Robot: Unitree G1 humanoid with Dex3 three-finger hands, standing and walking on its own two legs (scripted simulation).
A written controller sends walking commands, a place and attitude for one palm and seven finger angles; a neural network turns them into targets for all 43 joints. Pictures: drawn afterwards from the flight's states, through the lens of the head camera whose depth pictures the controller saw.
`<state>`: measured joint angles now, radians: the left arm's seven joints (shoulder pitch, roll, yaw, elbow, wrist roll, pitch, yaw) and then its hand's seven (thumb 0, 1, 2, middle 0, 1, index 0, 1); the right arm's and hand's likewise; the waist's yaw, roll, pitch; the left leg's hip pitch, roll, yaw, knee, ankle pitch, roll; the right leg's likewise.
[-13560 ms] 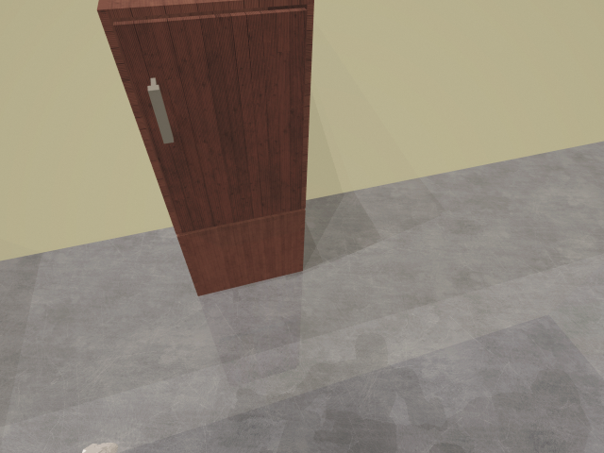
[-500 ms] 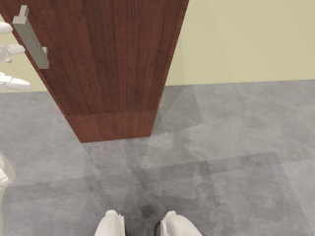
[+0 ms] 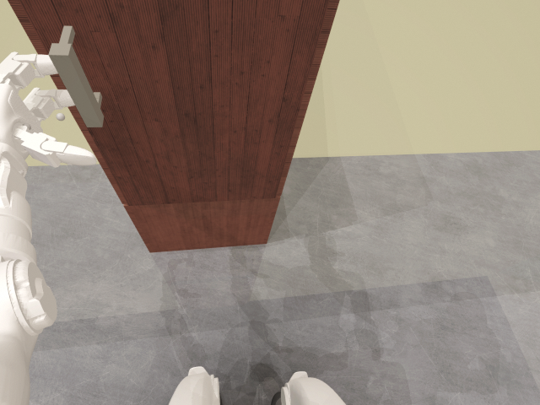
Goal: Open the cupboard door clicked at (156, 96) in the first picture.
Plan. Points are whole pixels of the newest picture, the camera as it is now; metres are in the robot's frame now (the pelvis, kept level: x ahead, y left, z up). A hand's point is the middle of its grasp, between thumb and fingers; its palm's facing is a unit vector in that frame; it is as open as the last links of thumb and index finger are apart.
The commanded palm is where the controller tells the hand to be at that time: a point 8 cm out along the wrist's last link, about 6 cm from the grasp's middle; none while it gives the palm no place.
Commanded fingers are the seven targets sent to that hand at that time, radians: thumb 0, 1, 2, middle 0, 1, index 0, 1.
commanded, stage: slide the fingers in behind the handle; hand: left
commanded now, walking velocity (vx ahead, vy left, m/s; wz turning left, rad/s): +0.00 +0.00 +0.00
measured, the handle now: (82, 79) +0.56 +0.25 +0.10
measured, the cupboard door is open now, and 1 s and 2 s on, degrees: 0 1 6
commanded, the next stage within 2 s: close the thumb around the handle in 0.78 s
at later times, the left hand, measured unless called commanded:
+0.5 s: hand (88, 115) +0.49 +0.23 +0.10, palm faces +0.07 -1.00 +0.00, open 14.1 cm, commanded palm +0.47 +0.27 +0.10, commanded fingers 0.00 -0.50 0.30 -0.30 -1.20 -0.30 -1.20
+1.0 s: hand (79, 117) +0.49 +0.24 +0.10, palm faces +0.06 -1.00 +0.00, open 13.7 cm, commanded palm +0.47 +0.27 +0.10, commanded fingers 0.00 -0.11 0.47 -0.33 -1.24 -0.33 -1.24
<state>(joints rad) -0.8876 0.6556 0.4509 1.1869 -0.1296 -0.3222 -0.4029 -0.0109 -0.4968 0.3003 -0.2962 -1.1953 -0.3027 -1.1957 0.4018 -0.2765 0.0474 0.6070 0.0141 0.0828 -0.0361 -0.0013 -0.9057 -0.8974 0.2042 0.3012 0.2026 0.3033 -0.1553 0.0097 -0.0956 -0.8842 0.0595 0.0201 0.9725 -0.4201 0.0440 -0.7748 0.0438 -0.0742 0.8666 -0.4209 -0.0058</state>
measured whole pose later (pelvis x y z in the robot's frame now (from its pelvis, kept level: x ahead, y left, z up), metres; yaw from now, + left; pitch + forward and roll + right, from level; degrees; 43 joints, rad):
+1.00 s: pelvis +0.00 -0.01 +0.00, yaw +0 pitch +18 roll -4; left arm -0.88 0.63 0.44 1.19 -0.13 -0.34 -0.35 -0.01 -0.45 0.32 -0.29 -1.19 -0.31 -1.20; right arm 0.41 -0.28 0.04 0.63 0.02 0.07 -0.04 0.00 -0.91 -0.90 0.20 0.30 0.20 0.30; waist -0.16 0.01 -0.09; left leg -0.87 0.07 0.02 0.96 -0.41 0.03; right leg -0.77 0.05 -0.07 0.87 -0.42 -0.02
